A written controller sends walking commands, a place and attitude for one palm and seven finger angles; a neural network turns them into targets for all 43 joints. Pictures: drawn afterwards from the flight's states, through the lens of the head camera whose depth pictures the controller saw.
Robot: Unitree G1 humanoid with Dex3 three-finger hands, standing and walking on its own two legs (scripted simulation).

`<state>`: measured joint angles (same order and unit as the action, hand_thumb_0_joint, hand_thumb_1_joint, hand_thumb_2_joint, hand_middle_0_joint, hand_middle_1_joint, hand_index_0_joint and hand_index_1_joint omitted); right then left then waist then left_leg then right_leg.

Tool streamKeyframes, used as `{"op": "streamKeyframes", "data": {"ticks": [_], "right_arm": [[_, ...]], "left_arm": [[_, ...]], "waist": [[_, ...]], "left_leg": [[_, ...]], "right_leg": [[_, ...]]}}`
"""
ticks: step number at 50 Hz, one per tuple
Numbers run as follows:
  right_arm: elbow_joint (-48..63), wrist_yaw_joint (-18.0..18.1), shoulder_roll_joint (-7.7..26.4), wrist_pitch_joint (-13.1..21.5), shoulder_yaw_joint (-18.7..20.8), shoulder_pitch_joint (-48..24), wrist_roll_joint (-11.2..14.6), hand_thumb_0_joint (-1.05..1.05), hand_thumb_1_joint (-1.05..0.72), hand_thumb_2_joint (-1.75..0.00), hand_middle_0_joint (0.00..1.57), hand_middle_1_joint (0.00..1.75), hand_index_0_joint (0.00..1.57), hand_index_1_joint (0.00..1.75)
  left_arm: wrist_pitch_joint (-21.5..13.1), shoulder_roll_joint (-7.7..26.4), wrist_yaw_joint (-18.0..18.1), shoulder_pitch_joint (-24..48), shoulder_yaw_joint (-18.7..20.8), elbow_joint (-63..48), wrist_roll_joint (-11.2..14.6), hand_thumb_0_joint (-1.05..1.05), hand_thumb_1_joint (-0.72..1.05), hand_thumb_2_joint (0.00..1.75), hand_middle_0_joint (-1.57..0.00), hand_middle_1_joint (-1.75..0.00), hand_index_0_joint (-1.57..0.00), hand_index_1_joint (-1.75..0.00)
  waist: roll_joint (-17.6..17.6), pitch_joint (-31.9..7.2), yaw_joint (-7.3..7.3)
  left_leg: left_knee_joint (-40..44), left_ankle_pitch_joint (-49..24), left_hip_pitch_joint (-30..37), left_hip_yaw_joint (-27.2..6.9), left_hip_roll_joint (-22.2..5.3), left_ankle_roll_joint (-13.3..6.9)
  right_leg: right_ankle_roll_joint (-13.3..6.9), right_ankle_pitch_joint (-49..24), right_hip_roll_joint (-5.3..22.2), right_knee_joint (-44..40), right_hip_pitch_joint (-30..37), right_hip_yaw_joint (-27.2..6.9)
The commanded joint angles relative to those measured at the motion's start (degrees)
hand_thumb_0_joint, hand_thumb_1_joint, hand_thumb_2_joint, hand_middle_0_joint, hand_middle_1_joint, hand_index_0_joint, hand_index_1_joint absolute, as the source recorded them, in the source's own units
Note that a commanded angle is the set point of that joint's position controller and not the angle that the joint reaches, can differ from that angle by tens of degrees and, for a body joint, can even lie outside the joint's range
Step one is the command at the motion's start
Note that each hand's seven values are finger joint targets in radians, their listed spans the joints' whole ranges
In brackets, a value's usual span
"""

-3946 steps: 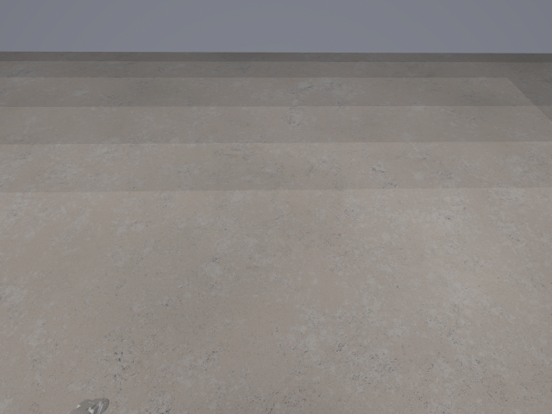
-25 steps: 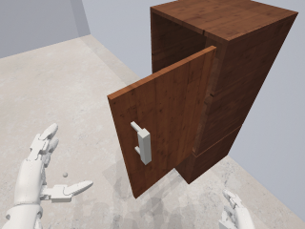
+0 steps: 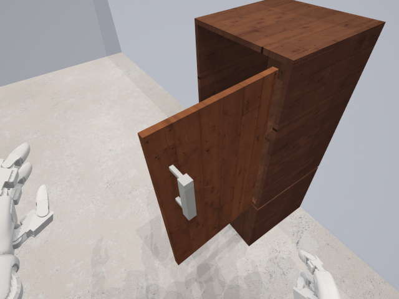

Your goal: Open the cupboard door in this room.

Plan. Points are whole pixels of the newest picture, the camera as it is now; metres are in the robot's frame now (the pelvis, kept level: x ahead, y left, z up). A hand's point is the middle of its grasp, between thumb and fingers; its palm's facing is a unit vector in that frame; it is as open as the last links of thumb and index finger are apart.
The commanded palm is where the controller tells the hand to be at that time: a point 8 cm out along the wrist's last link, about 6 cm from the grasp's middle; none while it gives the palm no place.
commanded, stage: draw the hand back to the body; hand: left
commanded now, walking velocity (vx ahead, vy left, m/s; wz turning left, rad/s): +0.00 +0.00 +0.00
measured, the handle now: (182, 192) +0.33 +0.09 +0.04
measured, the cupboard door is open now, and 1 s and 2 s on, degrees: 94 94 94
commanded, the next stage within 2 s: step back with the hand held close in 0.26 s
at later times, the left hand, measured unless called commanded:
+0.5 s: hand (51, 215) +0.18 +0.25 +0.16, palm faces +0.45 -0.77 -0.45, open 7.5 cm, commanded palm +0.13 +0.29 +0.17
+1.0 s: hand (13, 254) +0.12 +0.28 +0.15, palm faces +0.42 -0.74 -0.53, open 7.4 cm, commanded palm +0.06 +0.32 +0.17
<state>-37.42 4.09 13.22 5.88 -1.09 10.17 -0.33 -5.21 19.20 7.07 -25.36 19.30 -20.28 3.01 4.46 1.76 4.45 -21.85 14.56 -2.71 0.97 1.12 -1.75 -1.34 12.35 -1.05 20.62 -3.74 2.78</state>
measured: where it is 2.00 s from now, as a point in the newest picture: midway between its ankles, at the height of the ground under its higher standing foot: outside the picture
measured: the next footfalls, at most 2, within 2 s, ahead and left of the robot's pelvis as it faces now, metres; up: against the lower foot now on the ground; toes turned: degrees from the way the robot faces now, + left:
right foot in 1.54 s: -0.24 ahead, -0.11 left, +0.00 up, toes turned -1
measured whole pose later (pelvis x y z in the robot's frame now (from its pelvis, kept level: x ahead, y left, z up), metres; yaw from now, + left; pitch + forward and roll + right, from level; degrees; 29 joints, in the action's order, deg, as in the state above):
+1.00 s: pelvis -0.08 +0.01 -0.02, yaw +0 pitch +0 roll +0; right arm -30.8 5.0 12.6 2.9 0.0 11.5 0.3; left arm -10.9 24.2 8.7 -31.1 24.8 -29.0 0.2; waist 0.1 2.9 1.0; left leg -32.6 12.4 -20.2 2.0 2.6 -3.7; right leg 0.0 10.4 0.2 31.9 -21.4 1.0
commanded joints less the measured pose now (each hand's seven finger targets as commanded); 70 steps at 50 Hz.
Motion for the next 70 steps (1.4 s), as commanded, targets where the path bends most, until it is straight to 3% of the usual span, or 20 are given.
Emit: {"op": "streamKeyframes", "data": {"ticks": [1,18,19,20,21,23,24,30,35,40,44,48,51,53,55,58,60,61,64,70], "right_arm": [[9.1,0.4,5.8,2.9,2.1,-7.2,0.1,0.00,-0.90,-0.90,0.20,0.30,0.20,0.30],[8.1,0.9,5.2,4.1,2.2,-7.8,0.0,0.00,-0.90,-0.90,0.20,0.30,0.20,0.30],[8.6,0.9,5.4,4.5,2.0,-8.4,0.1,0.00,-0.90,-0.90,0.20,0.30,0.20,0.30],[10.6,1.0,6.8,3.3,2.1,-7.0,0.9,0.00,-0.90,-0.90,0.20,0.30,0.20,0.30],[9.5,0.9,6.0,2.2,2.4,-6.5,0.4,0.00,-0.90,-0.90,0.20,0.30,0.20,0.30],[10.5,0.5,6.5,1.0,2.8,-6.4,0.4,0.00,-0.90,-0.90,0.20,0.30,0.20,0.30],[10.7,0.7,6.6,0.8,2.9,-6.7,0.4,0.00,-0.90,-0.90,0.20,0.30,0.20,0.30],[12.6,1.3,6.7,-1.4,4.0,-5.9,1.0,0.00,-0.90,-0.90,0.20,0.30,0.20,0.30],[13.7,1.6,6.6,-2.2,4.3,-6.0,1.4,0.00,-0.90,-0.90,0.20,0.30,0.20,0.30],[14.6,1.7,7.1,-1.9,4.2,-5.7,1.1,0.00,-0.90,-0.90,0.20,0.30,0.20,0.30],[15.1,1.8,7.9,-0.9,4.2,-5.4,0.8,0.00,-0.90,-0.90,0.20,0.30,0.20,0.30],[15.4,1.6,7.9,0.1,4.5,-4.1,0.7,0.00,-0.90,-0.90,0.20,0.30,0.20,0.30],[15.0,1.1,7.8,0.6,4.6,-2.8,0.6,0.00,-0.90,-0.90,0.20,0.30,0.20,0.30],[13.9,0.8,7.3,0.9,4.5,-2.1,0.6,0.00,-0.90,-0.90,0.20,0.30,0.20,0.30],[12.4,0.6,6.3,0.9,4.1,-1.8,0.5,0.00,-0.90,-0.90,0.20,0.30,0.20,0.30],[12.4,1.2,6.5,0.7,3.8,-3.1,0.4,0.00,-0.90,-0.90,0.20,0.30,0.20,0.30],[13.5,1.8,7.9,1.4,3.7,-4.8,-0.1,0.00,-0.90,-0.90,0.20,0.30,0.20,0.30],[13.4,1.8,7.8,2.1,4.0,-4.8,-0.7,0.00,-0.90,-0.90,0.20,0.30,0.20,0.30],[11.7,1.1,5.6,3.9,4.6,-4.0,-0.9,0.00,-0.90,-0.90,0.20,0.30,0.20,0.30],[8.5,-0.3,6.1,4.7,3.8,-3.6,-0.9,0.00,-0.90,-0.90,0.20,0.30,0.20,0.30]], "left_arm": [[-3.7,10.0,0.4,4.7,5.4,-11.7,-0.2,0.00,0.90,0.90,-0.20,-0.30,-0.20,-0.30],[-4.5,10.8,0.5,5.2,6.1,-11.4,-0.1,0.00,0.90,0.90,-0.20,-0.30,-0.20,-0.30],[-5.0,12.8,0.8,9.4,7.0,-16.5,0.0,0.00,0.90,0.90,-0.20,-0.30,-0.20,-0.30],[-6.8,18.8,1.1,10.6,13.5,-17.1,-0.3,0.00,0.90,0.90,-0.20,-0.30,-0.20,-0.30],[-6.7,14.3,0.6,3.6,10.8,-11.8,-0.5,0.00,0.90,0.90,-0.20,-0.30,-0.20,-0.30],[-6.9,11.9,0.1,0.0,8.4,-12.8,-0.5,0.00,0.90,0.90,-0.20,-0.30,-0.20,-0.30],[-7.3,12.0,0.2,-1.1,8.5,-13.4,-0.5,0.00,0.90,0.90,-0.20,-0.30,-0.20,-0.30],[-7.0,14.0,1.1,-5.6,10.9,-14.5,0.0,0.00,0.90,0.90,-0.20,-0.30,-0.20,-0.30],[-6.9,14.9,1.8,-6.7,11.5,-17.6,-0.1,0.00,0.90,0.90,-0.20,-0.30,-0.20,-0.30],[-7.5,15.4,2.5,-7.0,12.1,-20.7,-0.7,0.00,0.90,0.90,-0.20,-0.30,-0.20,-0.30],[-8.5,14.9,2.7,-5.9,12.8,-20.6,-1.9,0.00,0.90,0.90,-0.20,-0.30,-0.20,-0.30],[-9.3,14.1,2.8,-3.5,13.1,-19.0,-3.2,0.00,0.90,0.90,-0.20,-0.30,-0.20,-0.30],[-9.8,13.6,2.6,-2.1,12.1,-20.3,-3.2,0.00,0.90,0.90,-0.20,-0.30,-0.20,-0.30],[-10.0,14.5,3.0,-2.0,12.1,-21.4,-2.6,0.00,0.90,0.90,-0.20,-0.30,-0.20,-0.30],[-10.2,14.5,3.6,-2.1,11.5,-22.6,-1.9,0.00,0.90,0.90,-0.20,-0.30,-0.20,-0.30],[-10.4,15.8,4.3,-4.2,13.5,-23.2,-1.5,0.00,0.90,0.90,-0.20,-0.30,-0.20,-0.30],[-11.3,16.0,4.2,-4.1,15.0,-25.7,-2.2,0.00,0.90,0.90,-0.20,-0.30,-0.20,-0.30],[-11.7,16.0,4.1,-3.0,15.7,-25.9,-3.1,0.00,0.90,0.90,-0.20,-0.30,-0.20,-0.30],[-11.3,15.9,4.1,-2.5,15.2,-23.5,-2.5,0.00,0.90,0.90,-0.20,-0.30,-0.20,-0.30],[-8.6,12.2,3.2,-4.7,8.7,-23.2,-0.6,0.00,0.90,0.90,-0.20,-0.30,-0.20,-0.30]], "waist": [[-0.7,-4.3,-0.37],[-1.6,-3.6,-0.38],[0.3,-5.3,-0.24],[-2.6,1.0,-3.28],[-4.8,-0.1,-3.29],[-4.3,-2.7,-3.64],[-0.9,-3.8,-3.58],[-5.1,-11.3,-3.75],[-4.3,-11.6,-3.87],[-0.7,-9.5,-3.56],[3.2,-6.3,-3.47],[0.8,-4.6,-3.86],[-4.3,-4.4,-4.73],[-8.8,-4.6,-5.02],[-11.3,-6.6,-5.39],[-4.4,-5.7,-5.04],[11.6,-4.4,-4.37],[15.1,-5.4,-4.15],[1.4,-6.9,-3.99],[8.9,-10.8,-4.02]], "left_leg": [[3.0,-15.2,-1.9,-1.6,-2.3,0.8],[2.8,-11.3,-1.4,-0.9,-1.8,0.2],[2.6,-11.5,-1.0,-1.3,-1.6,0.2],[0.5,-7.8,-5.7,-3.2,-2.5,-0.6],[-1.0,-7.7,-5.5,-3.4,-2.5,-0.6],[-2.5,-8.6,-5.6,-2.9,-2.6,-0.4],[-2.4,-10.3,-5.9,-2.8,-2.8,-0.4],[-3.3,-20.2,-7.4,-3.0,-4.5,0.3],[-3.9,-18.6,-9.9,-3.7,-4.9,0.2],[-0.5,-10.3,-16.0,-6.6,-6.5,-0.8],[6.2,8.5,-29.2,-10.3,-9.5,-3.1],[6.6,20.5,-39.2,-11.4,-10.7,-4.9],[-2.0,19.8,-34.2,-8.1,-6.5,-3.4],[-12.1,14.7,-23.6,-5.2,-2.7,-1.1],[-19.4,8.7,-14.0,-3.1,-1.2,0.4],[-9.0,10.6,-15.6,-6.5,-3.9,-0.5],[10.5,25.1,-32.2,-19.4,-14.0,-3.8],[18.9,33.4,-40.9,-27.1,-19.8,-6.6],[10.2,8.6,-23.2,-21.3,-18.7,-8.0],[11.8,-7.7,-6.3,-12.8,-13.6,-3.3]], "right_leg": [[0.0,-10.0,1.5,-2.4,1.8,-1.7],[0.4,-7.2,1.7,-4.4,0.6,-2.5],[0.2,-7.4,1.9,-4.4,1.7,-2.8],[0.1,-8.1,4.3,-7.4,-6.6,-7.9],[-0.2,-8.3,5.7,-7.3,-6.9,-7.6],[-0.3,-8.8,6.7,-6.5,-7.7,-7.4],[-0.4,-11.2,6.9,-5.3,-7.1,-6.9],[0.3,-23.3,6.7,1.3,-2.5,-5.3],[0.0,-21.7,7.0,3.2,-4.1,-6.0],[0.5,-10.6,5.0,5.1,-5.0,-5.6],[1.4,-3.7,2.5,11.9,0.3,-4.8],[1.8,-3.3,1.9,16.6,4.6,-6.0],[-0.1,2.1,5.5,8.5,-3.4,-11.2],[-2.8,10.6,10.2,-0.1,-16.1,-15.9],[-4.9,10.8,14.3,-2.9,-23.9,-15.3],[-2.3,10.0,9.6,2.8,-23.1,-9.7],[1.7,9.7,0.3,20.3,-9.8,-3.7],[2.6,9.0,-3.8,35.6,-1.4,-3.2],[1.7,14.4,-1.7,39.1,-14.7,-6.3],[0.9,16.8,-2.9,16.5,-13.0,-1.1]]}}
